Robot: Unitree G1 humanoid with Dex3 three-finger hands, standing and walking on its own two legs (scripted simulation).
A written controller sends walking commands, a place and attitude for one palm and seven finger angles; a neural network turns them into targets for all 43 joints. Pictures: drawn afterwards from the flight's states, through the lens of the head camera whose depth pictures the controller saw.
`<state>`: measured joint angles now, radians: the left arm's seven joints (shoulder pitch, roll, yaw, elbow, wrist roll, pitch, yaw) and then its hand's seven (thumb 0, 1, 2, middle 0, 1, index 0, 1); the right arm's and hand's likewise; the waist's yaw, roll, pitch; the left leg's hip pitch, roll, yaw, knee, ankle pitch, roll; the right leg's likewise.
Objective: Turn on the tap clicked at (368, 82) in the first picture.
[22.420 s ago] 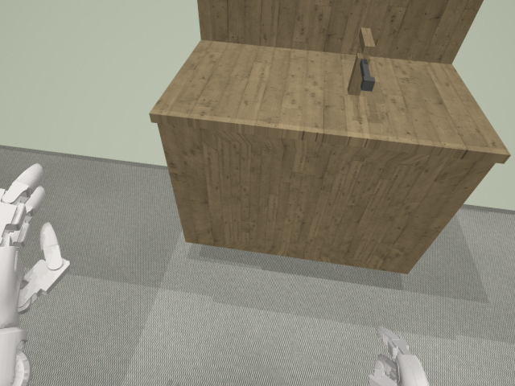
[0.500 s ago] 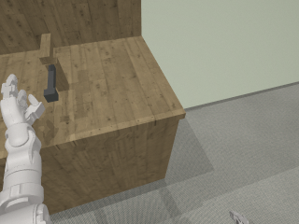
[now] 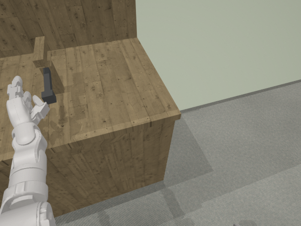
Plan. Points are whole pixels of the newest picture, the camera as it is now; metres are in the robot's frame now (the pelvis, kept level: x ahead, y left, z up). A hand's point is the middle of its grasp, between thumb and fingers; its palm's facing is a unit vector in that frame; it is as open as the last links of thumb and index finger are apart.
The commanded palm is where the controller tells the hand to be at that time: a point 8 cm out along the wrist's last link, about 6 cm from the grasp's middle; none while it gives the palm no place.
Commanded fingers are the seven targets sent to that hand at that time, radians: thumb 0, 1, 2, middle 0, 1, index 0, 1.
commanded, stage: push the lever round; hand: left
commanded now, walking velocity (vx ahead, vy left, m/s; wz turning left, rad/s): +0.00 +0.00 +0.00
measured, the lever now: (49, 97) +0.42 +0.30 +0.11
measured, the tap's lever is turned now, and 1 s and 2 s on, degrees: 4 28 56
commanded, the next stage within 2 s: none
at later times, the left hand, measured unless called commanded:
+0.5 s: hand (59, 102) +0.41 +0.26 +0.11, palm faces +0.58 -0.81 -0.04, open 7.7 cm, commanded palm +0.36 +0.29 +0.11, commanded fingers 0.00 0.90 0.90 -0.15 -0.15 -0.15 -0.15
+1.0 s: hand (74, 96) +0.43 +0.23 +0.11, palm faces +0.67 -0.74 -0.06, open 7.7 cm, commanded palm +0.38 +0.26 +0.11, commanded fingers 0.00 0.90 0.90 -0.15 -0.15 -0.15 -0.15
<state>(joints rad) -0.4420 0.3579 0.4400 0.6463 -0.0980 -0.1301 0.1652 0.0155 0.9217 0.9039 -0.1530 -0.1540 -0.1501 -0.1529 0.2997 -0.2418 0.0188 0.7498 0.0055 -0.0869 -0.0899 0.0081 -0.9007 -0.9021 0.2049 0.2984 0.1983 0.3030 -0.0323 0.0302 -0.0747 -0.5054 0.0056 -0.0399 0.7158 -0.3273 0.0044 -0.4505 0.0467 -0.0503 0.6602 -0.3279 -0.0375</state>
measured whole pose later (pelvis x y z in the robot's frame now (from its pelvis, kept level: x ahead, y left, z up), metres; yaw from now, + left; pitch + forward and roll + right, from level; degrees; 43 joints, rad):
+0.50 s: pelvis +0.00 +0.00 +0.00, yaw +0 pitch +7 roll -1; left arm -0.49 0.29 0.40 0.67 -0.06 -0.13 0.30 0.01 0.92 0.90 -0.15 -0.15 -0.15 -0.15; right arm 0.27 -0.23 0.02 0.75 -0.01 -0.07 -0.07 0.01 -0.90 -0.90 0.20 0.30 0.20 0.30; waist -0.04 0.03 -0.09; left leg -0.51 0.01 -0.04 0.71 -0.33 0.00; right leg -0.46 0.05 -0.05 0.67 -0.33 -0.04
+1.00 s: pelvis +0.00 +0.00 +0.00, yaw +0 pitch +8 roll -1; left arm -0.60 0.17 0.35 0.72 0.03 -0.09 0.56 0.01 0.93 0.91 -0.15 -0.15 -0.15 -0.15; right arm 0.26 -0.21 0.00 0.77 -0.05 -0.04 -0.05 0.01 -0.90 -0.90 0.20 0.30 0.20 0.30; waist -0.05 0.03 -0.10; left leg -0.54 0.00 -0.04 0.74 -0.33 0.01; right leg -0.49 0.04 -0.06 0.69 -0.34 -0.03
